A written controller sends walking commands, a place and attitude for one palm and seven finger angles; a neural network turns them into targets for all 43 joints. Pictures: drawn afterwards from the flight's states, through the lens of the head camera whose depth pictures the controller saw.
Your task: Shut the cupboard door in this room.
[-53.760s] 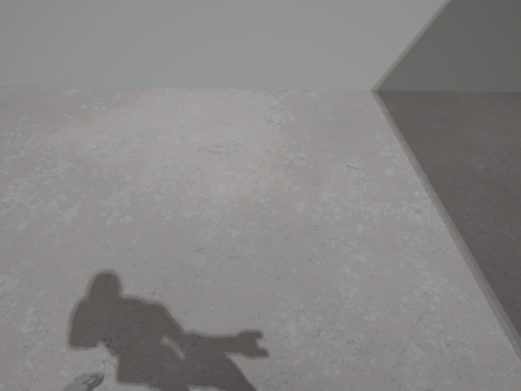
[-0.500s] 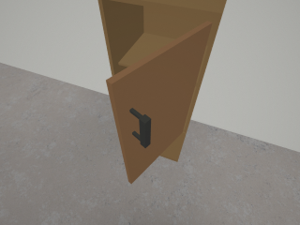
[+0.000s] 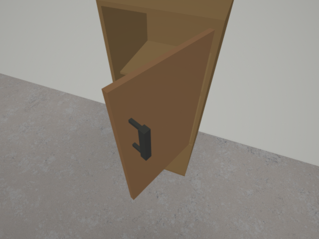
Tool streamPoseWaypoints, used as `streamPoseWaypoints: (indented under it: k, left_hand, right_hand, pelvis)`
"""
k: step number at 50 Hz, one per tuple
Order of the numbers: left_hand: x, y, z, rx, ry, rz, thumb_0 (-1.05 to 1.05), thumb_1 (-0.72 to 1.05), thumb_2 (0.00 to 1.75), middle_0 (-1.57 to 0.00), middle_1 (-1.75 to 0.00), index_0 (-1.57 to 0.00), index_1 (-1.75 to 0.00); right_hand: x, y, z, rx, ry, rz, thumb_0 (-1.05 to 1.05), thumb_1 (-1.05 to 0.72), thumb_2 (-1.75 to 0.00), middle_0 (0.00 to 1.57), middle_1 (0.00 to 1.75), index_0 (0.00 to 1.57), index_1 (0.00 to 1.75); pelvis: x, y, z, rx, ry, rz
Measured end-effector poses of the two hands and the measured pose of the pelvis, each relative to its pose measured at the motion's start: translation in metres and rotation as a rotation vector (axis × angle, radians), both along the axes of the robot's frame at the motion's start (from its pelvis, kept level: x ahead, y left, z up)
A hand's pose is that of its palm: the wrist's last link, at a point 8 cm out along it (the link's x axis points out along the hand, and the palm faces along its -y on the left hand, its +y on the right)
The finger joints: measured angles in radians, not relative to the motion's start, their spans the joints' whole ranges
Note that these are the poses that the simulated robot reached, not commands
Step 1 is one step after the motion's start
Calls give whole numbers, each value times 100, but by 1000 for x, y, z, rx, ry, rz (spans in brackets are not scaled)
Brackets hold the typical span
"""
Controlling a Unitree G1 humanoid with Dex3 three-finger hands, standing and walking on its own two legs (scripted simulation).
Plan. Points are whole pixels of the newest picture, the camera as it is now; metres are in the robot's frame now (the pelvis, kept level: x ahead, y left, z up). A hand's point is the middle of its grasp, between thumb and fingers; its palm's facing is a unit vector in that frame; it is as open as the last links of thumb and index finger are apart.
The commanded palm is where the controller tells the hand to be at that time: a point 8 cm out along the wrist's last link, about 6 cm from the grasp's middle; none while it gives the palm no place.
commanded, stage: stand and wait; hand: left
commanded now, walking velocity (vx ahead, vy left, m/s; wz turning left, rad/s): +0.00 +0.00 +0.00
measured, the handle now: (139, 139) +0.35 +0.08 +0.06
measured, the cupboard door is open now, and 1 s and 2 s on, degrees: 68 68 68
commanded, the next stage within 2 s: turn or walk to find it in 1.46 s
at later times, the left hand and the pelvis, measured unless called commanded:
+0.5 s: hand out of the picture +0.07 +0.23 -0.16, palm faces +0.01 -0.95 -0.31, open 7.4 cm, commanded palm none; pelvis +0.01 +0.00 +0.00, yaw +1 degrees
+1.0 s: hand out of the picture +0.09 +0.24 -0.16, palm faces +0.01 -0.95 -0.31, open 7.4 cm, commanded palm none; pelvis +0.02 +0.01 +0.01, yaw +2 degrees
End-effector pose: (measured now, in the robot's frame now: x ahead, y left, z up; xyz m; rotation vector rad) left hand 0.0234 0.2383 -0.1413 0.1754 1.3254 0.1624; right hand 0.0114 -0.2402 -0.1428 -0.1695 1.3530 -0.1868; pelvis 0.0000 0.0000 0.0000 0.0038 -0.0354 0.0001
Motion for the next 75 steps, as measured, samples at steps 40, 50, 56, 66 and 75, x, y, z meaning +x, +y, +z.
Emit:
streamPoseWaypoints:
  k: [40, 50, 56, 66, 75]
  left_hand:
    - [56, 46, 20, 92, -89, -36, 0, 91, 89, -20, -30, -20, -30]
    - [59, 48, 20, 92, -90, -34, 0, 91, 89, -20, -30, -20, -30]
    - [57, 51, 21, 97, -88, -31, 0, 91, 89, -20, -30, -20, -30]
    - [49, 53, 22, 103, -86, -24, 0, 91, 89, -20, -30, -20, -30]
    - [40, 52, 22, 101, -83, -21, 0, 91, 89, -20, -30, -20, -30]
  right_hand:
    - [80, -34, 22, -87, -104, 113, 0, -90, -90, 20, 30, 20, 30]
    - [85, -33, 24, -96, -107, 115, 0, -90, -90, 20, 30, 20, 30]
    - [85, -32, 24, -95, -110, 118, 0, -90, -90, 20, 30, 20, 30]
    - [81, -32, 24, -92, -112, 121, 0, -90, -90, 20, 30, 20, 30]
    - [75, -35, 26, -97, -114, 122, 0, -90, -90, 20, 30, 20, 30]
  pelvis:
    - [20, 4, 5, -3, 13, 24]
    - [24, 6, 5, -4, 10, 26]
    - [23, 6, 5, -3, 7, 27]
    - [19, 6, 6, -3, -1, 31]
    - [13, 5, 6, -3, -8, 33]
